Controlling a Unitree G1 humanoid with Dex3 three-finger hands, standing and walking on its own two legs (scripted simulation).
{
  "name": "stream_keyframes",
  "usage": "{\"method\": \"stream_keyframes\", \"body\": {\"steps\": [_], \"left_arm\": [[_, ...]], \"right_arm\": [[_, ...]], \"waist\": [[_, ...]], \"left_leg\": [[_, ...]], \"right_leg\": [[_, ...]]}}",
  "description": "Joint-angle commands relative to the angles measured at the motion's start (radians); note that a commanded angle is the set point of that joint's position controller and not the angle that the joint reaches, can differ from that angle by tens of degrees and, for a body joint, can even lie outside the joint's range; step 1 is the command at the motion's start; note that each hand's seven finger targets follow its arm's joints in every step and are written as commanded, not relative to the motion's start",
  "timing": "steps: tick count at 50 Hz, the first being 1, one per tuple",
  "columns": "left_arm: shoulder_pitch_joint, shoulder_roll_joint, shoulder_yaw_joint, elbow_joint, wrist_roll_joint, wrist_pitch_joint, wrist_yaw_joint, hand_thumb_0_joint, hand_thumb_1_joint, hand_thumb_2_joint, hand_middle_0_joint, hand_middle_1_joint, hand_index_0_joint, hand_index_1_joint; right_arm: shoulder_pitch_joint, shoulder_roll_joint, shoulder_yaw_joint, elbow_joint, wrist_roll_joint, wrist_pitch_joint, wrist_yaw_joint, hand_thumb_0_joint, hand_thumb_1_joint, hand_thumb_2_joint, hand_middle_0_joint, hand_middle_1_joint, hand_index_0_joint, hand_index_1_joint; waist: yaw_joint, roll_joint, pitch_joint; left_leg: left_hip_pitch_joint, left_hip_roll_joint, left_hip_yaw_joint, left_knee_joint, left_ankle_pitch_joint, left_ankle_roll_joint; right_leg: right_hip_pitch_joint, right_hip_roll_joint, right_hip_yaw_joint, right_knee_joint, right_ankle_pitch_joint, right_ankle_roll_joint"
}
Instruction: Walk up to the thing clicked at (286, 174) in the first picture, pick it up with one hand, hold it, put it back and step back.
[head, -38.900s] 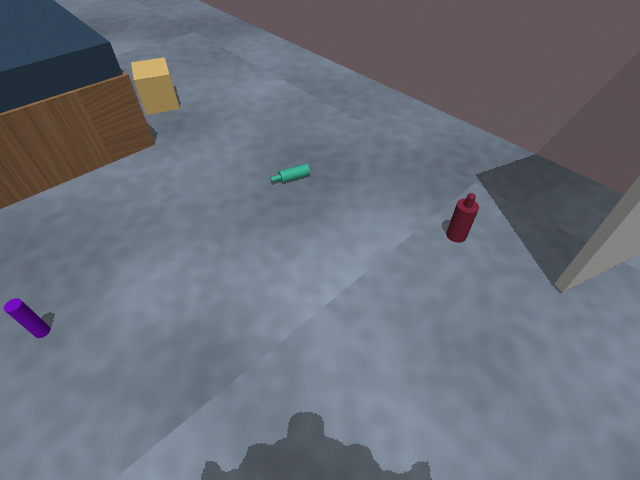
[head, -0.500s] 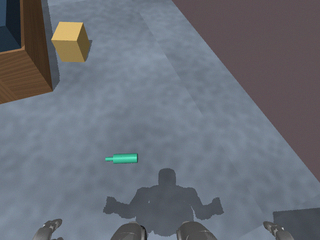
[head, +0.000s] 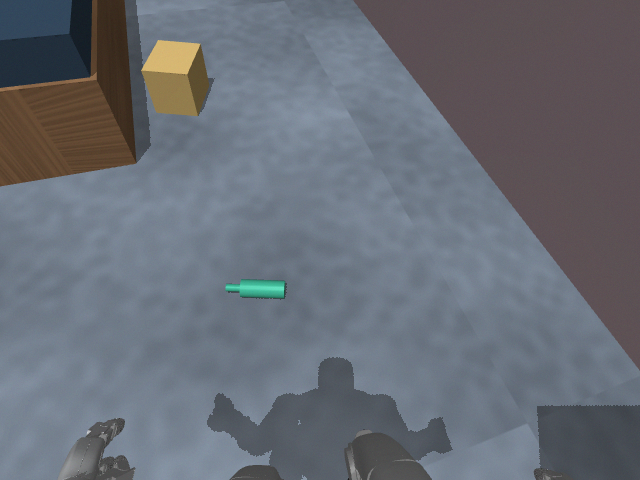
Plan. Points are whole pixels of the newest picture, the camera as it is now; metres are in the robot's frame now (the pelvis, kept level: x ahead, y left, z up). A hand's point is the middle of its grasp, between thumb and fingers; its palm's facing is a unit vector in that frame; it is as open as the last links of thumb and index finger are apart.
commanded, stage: step back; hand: left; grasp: from above
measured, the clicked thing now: (255, 288) +0.72 +0.20 -0.73
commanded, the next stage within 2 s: none
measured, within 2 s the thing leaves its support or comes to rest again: neither
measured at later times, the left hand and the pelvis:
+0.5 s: hand out of the picture -0.06 +0.22 -0.13, palm faces -0.04 -0.91 -0.42, open 7.4 cm; pelvis -0.17 -0.04 +0.00, yaw -2 degrees
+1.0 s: hand out of the picture -0.27 +0.20 -0.15, palm faces -0.05 -0.91 -0.41, open 7.4 cm; pelvis -0.36 -0.07 -0.01, yaw -3 degrees
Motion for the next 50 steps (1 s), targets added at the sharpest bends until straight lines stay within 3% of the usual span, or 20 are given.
{"method": "stream_keyframes", "body": {"steps": [1, 8, 13, 14, 15, 16, 19, 25, 29, 30, 31, 32, 33, 36, 42, 46, 47, 48, 49, 50], "left_arm": [[0.077, 0.184, 0.067, -0.059, -0.002, -0.025, 0.012, 0.000, 0.900, 0.900, -0.200, -0.300, -0.200, -0.300], [0.051, 0.164, 0.065, -0.074, 0.011, -0.035, 0.002, 0.000, 0.900, 0.900, -0.200, -0.300, -0.200, -0.300], [0.223, 0.164, 0.073, 0.013, 0.025, -0.051, -0.007, 0.000, 0.900, 0.900, -0.200, -0.300, -0.200, -0.300], [0.214, 0.231, 0.091, -0.001, 0.040, -0.057, -0.009, 0.000, 0.900, 0.900, -0.200, -0.300, -0.200, -0.300], [0.143, 0.346, 0.115, -0.034, 0.030, -0.052, -0.013, 0.000, 0.900, 0.900, -0.200, -0.300, -0.200, -0.300], [0.066, 0.367, 0.116, -0.073, 0.032, -0.060, -0.005, 0.000, 0.900, 0.900, -0.200, -0.300, -0.200, -0.300], [-0.089, 0.230, 0.083, -0.093, 0.032, -0.058, 0.007, 0.000, 0.900, 0.900, -0.200, -0.300, -0.200, -0.300], [0.051, 0.222, 0.074, -0.089, 0.041, -0.044, 0.016, 0.000, 0.900, 0.900, -0.200, -0.300, -0.200, -0.300], [0.012, 0.226, 0.059, -0.103, 0.016, -0.026, 0.009, 0.000, 0.900, 0.900, -0.200, -0.300, -0.200, -0.300], [0.035, 0.199, 0.046, -0.103, 0.013, -0.021, 0.006, 0.000, 0.900, 0.900, -0.200, -0.300, -0.200, -0.300], [0.050, 0.158, 0.037, -0.109, 0.007, -0.023, 0.002, 0.000, 0.900, 0.900, -0.200, -0.300, -0.200, -0.300], [-0.030, 0.188, 0.055, -0.127, 0.003, -0.023, 0.018, 0.000, 0.900, 0.900, -0.200, -0.300, -0.200, -0.300], [-0.051, 0.194, 0.064, -0.109, 0.015, -0.020, 0.023, 0.000, 0.900, 0.900, -0.200, -0.300, -0.200, -0.300], [0.058, 0.186, 0.061, -0.046, -0.005, -0.015, 0.015, 0.000, 0.900, 0.900, -0.200, -0.300, -0.200, -0.300], [0.048, 0.164, 0.049, -0.047, 0.012, -0.033, 0.001, 0.000, 0.900, 0.900, -0.200, -0.300, -0.200, -0.300], [0.207, 0.151, 0.048, 0.048, 0.016, -0.059, 0.000, 0.000, 0.900, 0.900, -0.200, -0.300, -0.200, -0.300], [0.194, 0.207, 0.064, 0.052, 0.032, -0.070, 0.002, 0.000, 0.900, 0.900, -0.200, -0.300, -0.200, -0.300], [0.173, 0.319, 0.094, 0.031, 0.037, -0.073, 0.000, 0.000, 0.900, 0.900, -0.200, -0.300, -0.200, -0.300], [0.115, 0.388, 0.104, 0.000, 0.040, -0.075, 0.006, 0.000, 0.900, 0.900, -0.200, -0.300, -0.200, -0.300], [0.077, 0.342, 0.093, -0.005, 0.031, -0.080, 0.008, 0.000, 0.900, 0.900, -0.200, -0.300, -0.200, -0.300]], "right_arm": [[-0.080, -0.270, -0.079, -0.111, 0.006, -0.027, -0.033, 0.000, -0.900, -0.900, 0.200, 0.300, 0.200, 0.300], [0.010, -0.277, -0.089, -0.126, 0.002, -0.016, -0.033, 0.000, -0.900, -0.900, 0.200, 0.300, 0.200, 0.300], [-0.071, -0.281, -0.082, -0.157, 0.020, 0.012, -0.020, 0.000, -0.900, -0.900, 0.200, 0.300, 0.200, 0.300], [-0.056, -0.232, -0.069, -0.169, 0.027, 0.015, -0.018, 0.000, -0.900, -0.900, 0.200, 0.300, 0.200, 0.300], [-0.098, -0.201, -0.066, -0.182, 0.034, 0.015, -0.032, 0.000, -0.900, -0.900, 0.200, 0.300, 0.200, 0.300], [-0.095, -0.240, -0.084, -0.171, 0.031, 0.021, -0.041, 0.000, -0.900, -0.900, 0.200, 0.300, 0.200, 0.300], [0.029, -0.234, -0.074, -0.099, 0.044, 0.013, -0.033, 0.000, -0.900, -0.900, 0.200, 0.300, 0.200, 0.300], [0.001, -0.208, -0.059, -0.114, 0.021, 0.003, -0.030, 0.000, -0.900, -0.900, 0.200, 0.300, 0.200, 0.300], [0.132, -0.199, -0.069, -0.057, 0.014, -0.007, -0.023, 0.000, -0.900, -0.900, 0.200, 0.300, 0.200, 0.300], [0.122, -0.235, -0.082, -0.055, 0.006, -0.010, -0.023, 0.000, -0.900, -0.900, 0.200, 0.300, 0.200, 0.300], [0.097, -0.317, -0.099, -0.069, -0.011, -0.010, -0.023, 0.000, -0.900, -0.900, 0.200, 0.300, 0.200, 0.300], [0.049, -0.407, -0.111, -0.097, -0.004, -0.007, -0.013, 0.000, -0.900, -0.900, 0.200, 0.300, 0.200, 0.300], [0.012, -0.385, -0.110, -0.101, -0.009, -0.015, -0.016, 0.000, -0.900, -0.900, 0.200, 0.300, 0.200, 0.300], [-0.091, -0.285, -0.072, -0.117, -0.006, -0.018, -0.031, 0.000, -0.900, -0.900, 0.200, 0.300, 0.200, 0.300], [-0.005, -0.279, -0.081, -0.119, -0.006, 0.000, -0.029, 0.000, -0.900, -0.900, 0.200, 0.300, 0.200, 0.300], [-0.065, -0.291, -0.076, -0.121, 0.012, 0.030, -0.016, 0.000, -0.900, -0.900, 0.200, 0.300, 0.200, 0.300], [-0.042, -0.233, -0.060, -0.123, 0.014, 0.032, -0.012, 0.000, -0.900, -0.900, 0.200, 0.300, 0.200, 0.300], [-0.047, -0.177, -0.044, -0.148, 0.018, 0.028, -0.017, 0.000, -0.900, -0.900, 0.200, 0.300, 0.200, 0.300], [-0.120, -0.210, -0.064, -0.150, 0.015, 0.031, -0.036, 0.000, -0.900, -0.900, 0.200, 0.300, 0.200, 0.300], [-0.115, -0.247, -0.075, -0.132, 0.018, 0.035, -0.034, 0.000, -0.900, -0.900, 0.200, 0.300, 0.200, 0.300]], "waist": [[0.041, 0.184, -0.171], [-0.033, 0.197, -0.233], [0.049, 0.218, -0.282], [0.041, 0.035, -0.235], [0.074, -0.221, -0.188], [0.060, -0.219, -0.125], [-0.035, -0.067, -0.101], [0.066, -0.146, -0.170], [0.005, -0.117, -0.257], [0.013, -0.034, -0.248], [0.022, 0.163, -0.229], [-0.027, 0.277, -0.215], [-0.025, 0.232, -0.184], [0.057, 0.160, -0.171], [-0.009, 0.227, -0.219], [0.058, 0.231, -0.310], [0.043, 0.110, -0.266], [0.044, -0.164, -0.202], [0.100, -0.195, -0.161], [0.067, -0.090, -0.103]], "left_leg": [[0.053, 0.283, -0.200, -0.179, 0.582, 0.191], [0.182, 0.299, -0.204, -0.124, 0.551, 0.226], [-0.048, 0.216, -0.133, -0.026, 0.289, 0.091], [-0.251, 0.098, -0.102, 0.108, 0.063, 0.022], [-0.275, -0.075, -0.032, 0.361, -0.268, -0.032], [-0.230, -0.032, -0.139, 0.566, -0.304, -0.040], [-0.202, -0.087, -0.131, 0.635, -0.140, -0.040], [-0.209, -0.034, -0.025, 0.270, -0.221, -0.056], [0.014, -0.001, 0.049, -0.187, 0.048, -0.013], [0.079, 0.078, -0.095, -0.217, 0.102, 0.021], [0.127, 0.287, -0.369, -0.250, 0.220, 0.108], [-0.032, 0.432, -0.487, -0.287, 0.346, 0.254], [-0.120, 0.448, -0.494, -0.285, 0.397, 0.290], [-0.074, 0.300, -0.219, -0.198, 0.496, 0.203], [0.127, 0.299, -0.211, -0.131, 0.508, 0.217], [0.045, 0.233, -0.131, -0.030, 0.304, 0.126], [-0.155, 0.154, -0.101, 0.078, 0.112, 0.061], [-0.388, -0.028, -0.045, 0.220, -0.198, -0.011], [-0.292, -0.022, -0.153, 0.423, -0.311, -0.037], [-0.256, -0.018, -0.206, 0.536, -0.248, -0.040]], "right_leg": [[-0.032, 0.015, 0.061, 0.269, 0.004, 0.003], [0.019, -0.045, -0.037, -0.084, -0.022, 0.043], [0.340, -0.078, -0.107, -0.583, 0.283, -0.023], [0.376, -0.220, 0.153, -0.619, 0.231, -0.070], [0.166, -0.453, 0.392, -0.706, 0.273, -0.248], [-0.008, -0.547, 0.494, -0.747, 0.285, -0.317], [0.028, -0.325, 0.095, -0.605, 0.471, -0.191], [0.311, -0.349, 0.104, -0.544, 0.567, -0.201], [0.296, -0.316, 0.061, -0.407, 0.596, -0.137], [0.170, -0.261, 0.037, -0.358, 0.463, -0.080], [-0.013, -0.131, -0.054, -0.196, 0.195, -0.021], [0.004, -0.038, -0.081, 0.003, -0.141, 0.003], [0.039, -0.027, 0.015, 0.170, -0.146, 0.000], [0.003, 0.003, 0.038, 0.314, -0.011, -0.007], [0.034, -0.059, -0.070, -0.100, -0.035, 0.033], [0.302, -0.055, -0.159, -0.620, 0.216, -0.010], [0.371, -0.144, 0.034, -0.629, 0.204, -0.034], [0.359, -0.352, 0.337, -0.678, 0.177, -0.111], [0.085, -0.537, 0.495, -0.725, 0.215, -0.281], [0.000, -0.504, 0.424, -0.726, 0.199, -0.271]]}}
